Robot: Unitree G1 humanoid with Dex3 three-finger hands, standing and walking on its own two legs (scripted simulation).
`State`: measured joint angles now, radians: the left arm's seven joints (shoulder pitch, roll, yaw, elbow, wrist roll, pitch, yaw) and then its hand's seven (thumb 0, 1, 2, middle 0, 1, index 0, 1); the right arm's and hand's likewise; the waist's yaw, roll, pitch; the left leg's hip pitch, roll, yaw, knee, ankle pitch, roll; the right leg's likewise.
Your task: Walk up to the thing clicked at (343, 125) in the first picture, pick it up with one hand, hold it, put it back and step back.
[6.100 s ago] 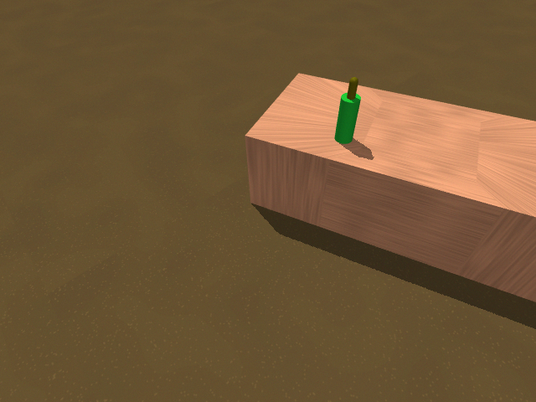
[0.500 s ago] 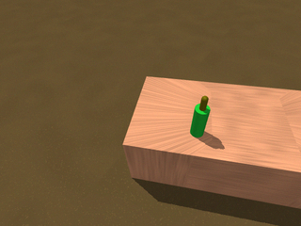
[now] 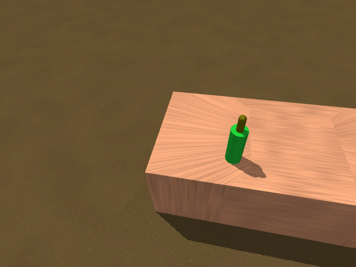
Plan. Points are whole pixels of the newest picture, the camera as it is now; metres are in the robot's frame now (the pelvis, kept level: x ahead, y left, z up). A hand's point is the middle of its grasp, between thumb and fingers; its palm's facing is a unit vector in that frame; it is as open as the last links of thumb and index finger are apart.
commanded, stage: stand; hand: right
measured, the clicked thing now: (237, 139) +0.66 -0.22 -0.23
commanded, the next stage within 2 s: walk up in 0.66 s
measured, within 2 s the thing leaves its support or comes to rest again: neither
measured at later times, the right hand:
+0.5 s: hand out of the picture +0.06 -0.25 -0.16, palm faces -0.02 +0.94 -0.33, open 7.4 cm
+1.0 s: hand out of the picture +0.09 -0.22 -0.15, palm faces +0.05 +0.91 -0.42, open 7.4 cm
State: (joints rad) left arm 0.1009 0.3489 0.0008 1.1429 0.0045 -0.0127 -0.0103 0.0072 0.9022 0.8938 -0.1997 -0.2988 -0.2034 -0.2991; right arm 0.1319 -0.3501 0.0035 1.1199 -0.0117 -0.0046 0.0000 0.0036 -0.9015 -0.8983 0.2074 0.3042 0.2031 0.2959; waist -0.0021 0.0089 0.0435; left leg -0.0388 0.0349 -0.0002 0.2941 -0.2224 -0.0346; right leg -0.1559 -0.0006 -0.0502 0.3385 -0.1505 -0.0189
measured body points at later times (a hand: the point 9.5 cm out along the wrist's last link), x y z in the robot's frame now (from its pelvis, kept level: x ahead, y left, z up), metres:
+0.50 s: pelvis +0.00 +0.00 +0.00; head +0.01 -0.01 +0.45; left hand +0.08 +0.30 -0.13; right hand +0.06 -0.30 -0.14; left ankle -0.04 +0.14 -0.75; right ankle +0.02 -0.10 -0.75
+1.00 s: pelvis +0.04 +0.08 -0.02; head +0.05 +0.09 +0.43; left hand +0.07 +0.42 -0.14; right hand +0.09 -0.27 -0.12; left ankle +0.12 +0.22 -0.75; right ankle +0.02 -0.10 -0.75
